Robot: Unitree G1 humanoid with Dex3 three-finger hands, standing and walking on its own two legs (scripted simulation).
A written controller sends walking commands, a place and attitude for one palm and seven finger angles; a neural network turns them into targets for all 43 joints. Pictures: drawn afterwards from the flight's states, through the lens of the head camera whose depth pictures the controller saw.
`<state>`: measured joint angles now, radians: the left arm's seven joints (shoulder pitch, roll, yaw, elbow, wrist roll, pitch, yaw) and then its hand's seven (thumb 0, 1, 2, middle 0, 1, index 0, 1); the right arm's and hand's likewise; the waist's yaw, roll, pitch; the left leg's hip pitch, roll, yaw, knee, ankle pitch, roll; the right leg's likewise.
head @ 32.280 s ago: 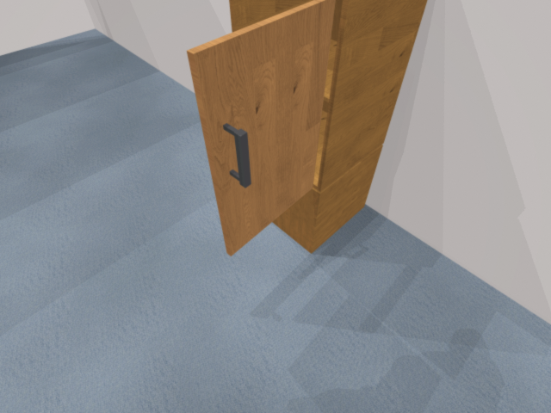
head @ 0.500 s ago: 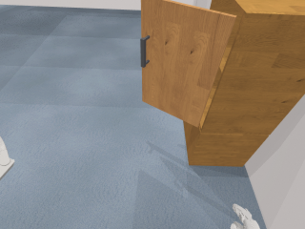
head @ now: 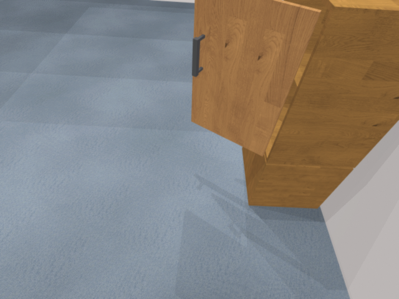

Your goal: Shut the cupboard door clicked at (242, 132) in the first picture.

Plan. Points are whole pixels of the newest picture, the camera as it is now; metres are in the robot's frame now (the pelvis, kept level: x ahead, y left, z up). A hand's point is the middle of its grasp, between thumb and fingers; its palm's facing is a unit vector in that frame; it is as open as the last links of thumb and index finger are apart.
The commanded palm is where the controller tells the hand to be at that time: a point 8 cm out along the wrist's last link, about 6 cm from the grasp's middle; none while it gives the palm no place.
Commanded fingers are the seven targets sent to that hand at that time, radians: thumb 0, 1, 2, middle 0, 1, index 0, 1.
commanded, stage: let the arm hang, fingers relaxed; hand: left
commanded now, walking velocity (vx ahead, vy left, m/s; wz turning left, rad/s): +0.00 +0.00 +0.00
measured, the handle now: (198, 55) +0.90 +0.04 +0.02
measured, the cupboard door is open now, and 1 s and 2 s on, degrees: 58 58 58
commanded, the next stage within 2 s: look to check the result in 0.78 s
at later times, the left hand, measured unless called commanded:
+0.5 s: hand out of the picture -0.01 +0.19 -0.17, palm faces +0.01 -0.98 -0.21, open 7.3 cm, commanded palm none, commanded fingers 0.00 0.90 0.90 -0.20 -0.30 -0.20 -0.30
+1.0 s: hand out of the picture +0.01 +0.19 -0.17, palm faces +0.00 -0.98 -0.21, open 7.3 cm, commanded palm none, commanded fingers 0.00 0.90 0.90 -0.20 -0.30 -0.20 -0.30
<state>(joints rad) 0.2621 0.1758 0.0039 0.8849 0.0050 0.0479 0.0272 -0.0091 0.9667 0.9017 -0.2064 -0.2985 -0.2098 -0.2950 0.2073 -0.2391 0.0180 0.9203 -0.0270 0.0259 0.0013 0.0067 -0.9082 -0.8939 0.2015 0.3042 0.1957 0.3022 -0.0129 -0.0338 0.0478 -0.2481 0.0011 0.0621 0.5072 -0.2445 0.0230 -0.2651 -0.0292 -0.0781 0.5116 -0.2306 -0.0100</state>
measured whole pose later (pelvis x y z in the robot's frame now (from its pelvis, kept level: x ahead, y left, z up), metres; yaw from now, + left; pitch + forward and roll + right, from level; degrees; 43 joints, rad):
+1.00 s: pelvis +0.01 +0.01 +0.01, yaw -2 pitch -2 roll +0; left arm 0.28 0.18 0.01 1.15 0.01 -0.01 0.02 0.00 0.91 0.90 -0.20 -0.30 -0.20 -0.29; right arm 0.29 -0.18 -0.01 1.13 -0.01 0.01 -0.03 0.00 -0.91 -0.89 0.20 0.30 0.19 0.30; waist 0.00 0.00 0.04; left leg -0.14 0.00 0.09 0.38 -0.20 0.03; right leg -0.17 -0.02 -0.05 0.38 -0.17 0.00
